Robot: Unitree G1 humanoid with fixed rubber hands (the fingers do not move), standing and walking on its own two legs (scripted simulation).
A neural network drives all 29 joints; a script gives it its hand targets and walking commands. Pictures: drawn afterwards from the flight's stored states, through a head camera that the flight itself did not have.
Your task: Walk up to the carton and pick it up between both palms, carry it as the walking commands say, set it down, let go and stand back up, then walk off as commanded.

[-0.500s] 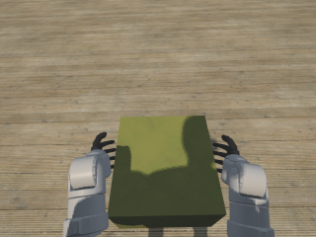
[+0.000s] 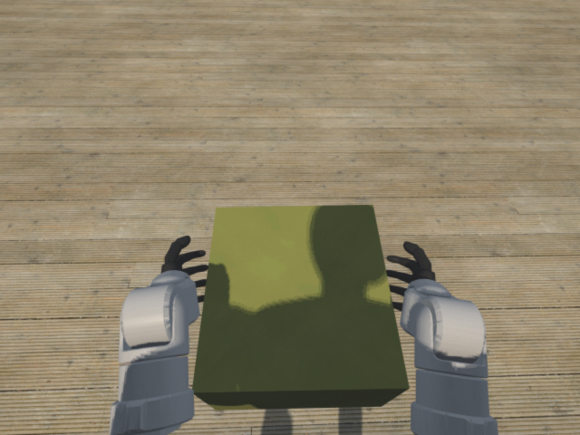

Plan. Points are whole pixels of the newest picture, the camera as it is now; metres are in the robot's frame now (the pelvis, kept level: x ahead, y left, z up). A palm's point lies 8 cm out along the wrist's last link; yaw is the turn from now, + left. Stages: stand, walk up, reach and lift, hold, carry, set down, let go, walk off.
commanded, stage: carry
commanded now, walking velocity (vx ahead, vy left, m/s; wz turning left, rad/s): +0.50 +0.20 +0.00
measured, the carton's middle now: (296, 304) +0.31 +0.00 -0.01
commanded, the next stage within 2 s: none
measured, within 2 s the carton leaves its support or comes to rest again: neither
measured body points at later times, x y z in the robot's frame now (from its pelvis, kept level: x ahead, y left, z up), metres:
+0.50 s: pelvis +0.29 +0.05 +0.01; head +0.33 +0.06 +0.46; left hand +0.60 +0.22 +0.06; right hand +0.59 -0.11 +0.06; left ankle +0.20 +0.13 -0.73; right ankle +0.24 -0.09 -0.67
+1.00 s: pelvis +0.60 +0.10 +0.01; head +0.64 +0.11 +0.45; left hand +0.91 +0.27 +0.05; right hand +0.90 -0.06 +0.06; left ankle +0.59 +0.18 -0.73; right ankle +0.47 -0.04 -0.66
